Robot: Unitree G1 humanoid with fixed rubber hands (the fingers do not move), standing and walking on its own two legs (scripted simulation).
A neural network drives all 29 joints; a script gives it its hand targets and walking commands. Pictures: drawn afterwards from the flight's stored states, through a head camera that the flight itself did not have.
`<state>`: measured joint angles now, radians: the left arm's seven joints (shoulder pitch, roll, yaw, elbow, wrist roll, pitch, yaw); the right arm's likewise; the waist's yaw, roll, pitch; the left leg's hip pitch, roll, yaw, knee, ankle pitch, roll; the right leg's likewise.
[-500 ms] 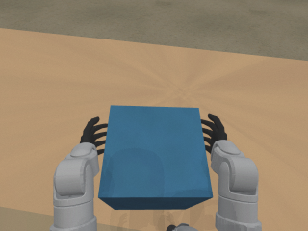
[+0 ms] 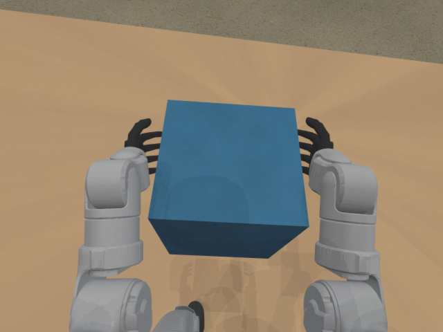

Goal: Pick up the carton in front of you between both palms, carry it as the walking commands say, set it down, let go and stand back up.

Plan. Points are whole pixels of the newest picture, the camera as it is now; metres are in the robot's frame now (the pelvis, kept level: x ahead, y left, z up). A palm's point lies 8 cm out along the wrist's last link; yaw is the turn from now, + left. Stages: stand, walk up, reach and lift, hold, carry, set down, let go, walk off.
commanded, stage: carry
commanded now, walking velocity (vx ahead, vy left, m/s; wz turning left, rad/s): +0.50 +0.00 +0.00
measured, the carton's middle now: (224, 189) +0.36 +0.01 +0.02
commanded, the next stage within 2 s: none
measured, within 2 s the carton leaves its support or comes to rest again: neither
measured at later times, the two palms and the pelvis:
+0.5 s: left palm (177, 59) +0.72 +0.14 +0.05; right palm (296, 62) +0.72 -0.16 +0.06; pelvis +0.36 +0.00 -0.08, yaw +2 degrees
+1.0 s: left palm (181, 12) +1.04 +0.17 +0.01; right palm (271, 13) +1.05 -0.13 +0.01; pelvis +0.68 +0.01 -0.12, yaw +0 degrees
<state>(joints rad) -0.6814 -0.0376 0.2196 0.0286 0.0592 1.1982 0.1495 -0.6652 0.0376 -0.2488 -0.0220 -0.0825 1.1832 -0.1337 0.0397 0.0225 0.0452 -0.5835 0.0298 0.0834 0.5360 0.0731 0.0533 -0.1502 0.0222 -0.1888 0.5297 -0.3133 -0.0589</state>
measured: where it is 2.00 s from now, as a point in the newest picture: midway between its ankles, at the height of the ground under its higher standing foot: (226, 142)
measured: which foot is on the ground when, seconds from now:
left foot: up 0.00-0.04, down 0.06-0.50, up 0.52-0.96, down 0.98-1.00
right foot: down 0.00-0.06, up 0.08-0.48, down 0.50-1.00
